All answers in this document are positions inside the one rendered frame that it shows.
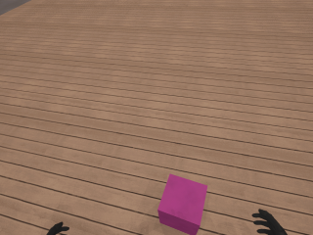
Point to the robot left hand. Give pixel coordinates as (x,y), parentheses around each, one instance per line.
(57,228)

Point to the carton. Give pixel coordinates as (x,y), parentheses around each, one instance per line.
(181,204)

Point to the robot right hand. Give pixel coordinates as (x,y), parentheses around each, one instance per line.
(272,223)

